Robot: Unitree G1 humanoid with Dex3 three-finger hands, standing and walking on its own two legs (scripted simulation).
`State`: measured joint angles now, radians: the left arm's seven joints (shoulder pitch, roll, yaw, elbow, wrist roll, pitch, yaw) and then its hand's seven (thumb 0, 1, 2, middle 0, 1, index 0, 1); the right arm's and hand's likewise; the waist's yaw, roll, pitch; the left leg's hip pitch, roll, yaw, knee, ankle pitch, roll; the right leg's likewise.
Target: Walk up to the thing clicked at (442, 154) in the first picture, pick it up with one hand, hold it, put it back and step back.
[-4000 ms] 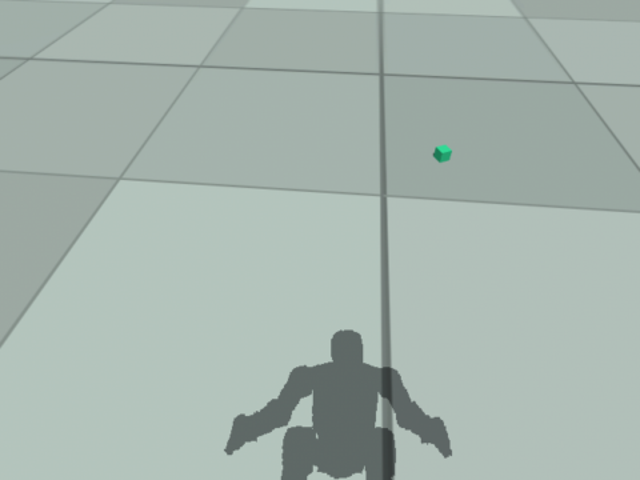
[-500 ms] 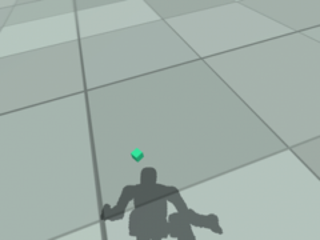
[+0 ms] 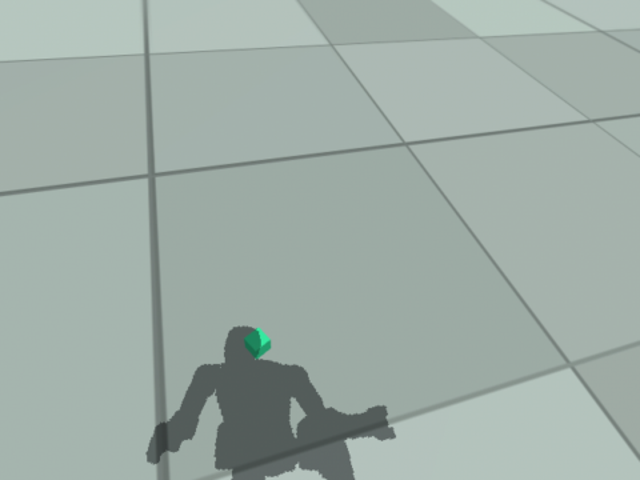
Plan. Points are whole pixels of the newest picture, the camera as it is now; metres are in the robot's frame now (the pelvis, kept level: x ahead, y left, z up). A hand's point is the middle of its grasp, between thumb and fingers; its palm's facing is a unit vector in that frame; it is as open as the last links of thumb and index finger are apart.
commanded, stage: walk up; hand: left
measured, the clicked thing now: (257, 343) +0.68 +0.18 -0.74
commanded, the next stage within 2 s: none
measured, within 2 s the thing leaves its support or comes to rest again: neither
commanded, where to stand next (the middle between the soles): +0.30 -0.03 m, yaw -4 degrees
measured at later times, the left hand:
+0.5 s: hand (159, 426) +0.23 +0.23 -0.11, palm faces -0.06 -0.91 -0.42, open 7.3 cm
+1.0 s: hand (158, 400) +0.28 +0.26 -0.17, palm faces -0.14 -0.93 -0.33, open 7.3 cm
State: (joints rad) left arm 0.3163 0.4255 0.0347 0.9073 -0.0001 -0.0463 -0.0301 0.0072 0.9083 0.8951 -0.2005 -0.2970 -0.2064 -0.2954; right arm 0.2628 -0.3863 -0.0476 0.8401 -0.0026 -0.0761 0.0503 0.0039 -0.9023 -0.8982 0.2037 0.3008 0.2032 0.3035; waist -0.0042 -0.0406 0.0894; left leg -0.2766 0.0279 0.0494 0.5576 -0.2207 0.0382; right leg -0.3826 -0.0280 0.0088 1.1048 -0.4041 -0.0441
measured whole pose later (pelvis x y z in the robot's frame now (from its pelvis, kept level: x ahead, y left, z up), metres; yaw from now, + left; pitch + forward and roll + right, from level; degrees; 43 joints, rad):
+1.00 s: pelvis +0.22 +0.00 +0.00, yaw -4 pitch -2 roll -1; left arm 0.27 0.41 0.03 0.95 0.02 -0.01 -0.02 0.00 0.91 0.90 -0.20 -0.30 -0.21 -0.30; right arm 0.23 -0.38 -0.03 0.90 -0.03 -0.04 0.03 0.00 -0.90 -0.90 0.21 0.30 0.21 0.30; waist -0.01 -0.04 0.09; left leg -0.34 0.05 0.05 0.57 -0.20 0.02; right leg -0.36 -0.04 -0.01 0.82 -0.47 -0.02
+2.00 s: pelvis +0.26 -0.02 +0.01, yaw -2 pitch -2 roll +0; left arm 0.10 0.36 0.01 1.13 0.01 -0.01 -0.01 0.00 0.91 0.90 -0.20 -0.30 -0.21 -0.30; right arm 0.09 -0.36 0.01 1.13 0.00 -0.01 0.01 0.01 -0.90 -0.90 0.20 0.30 0.20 0.30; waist 0.00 0.01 0.05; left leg -0.19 0.02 -0.04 0.43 -0.21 -0.02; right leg -0.10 -0.04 -0.07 0.40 -0.26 0.02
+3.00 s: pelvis +0.25 -0.02 +0.01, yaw -2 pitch -3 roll +0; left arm 0.11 0.34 0.01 1.16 0.01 0.00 -0.01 0.00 0.91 0.90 -0.20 -0.30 -0.21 -0.30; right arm 0.09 -0.36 0.01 1.15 -0.01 0.00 0.01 0.00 -0.90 -0.90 0.20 0.30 0.20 0.30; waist 0.00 0.01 0.05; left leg -0.16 0.02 -0.04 0.33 -0.13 -0.02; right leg -0.09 -0.03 -0.08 0.32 -0.19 0.01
